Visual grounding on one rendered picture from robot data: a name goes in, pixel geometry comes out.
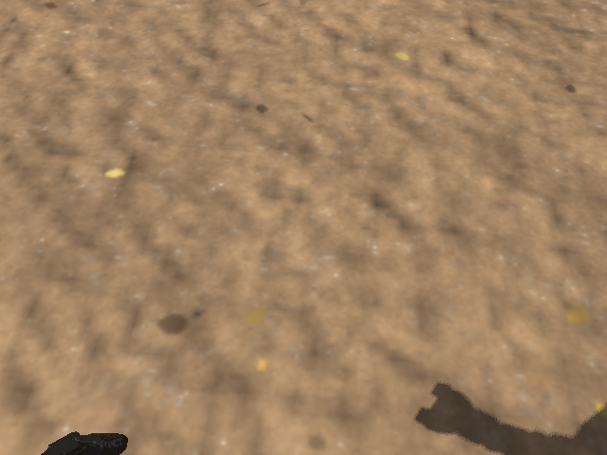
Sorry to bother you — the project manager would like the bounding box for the robot left hand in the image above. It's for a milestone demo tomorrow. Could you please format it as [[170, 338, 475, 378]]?
[[41, 431, 128, 455]]

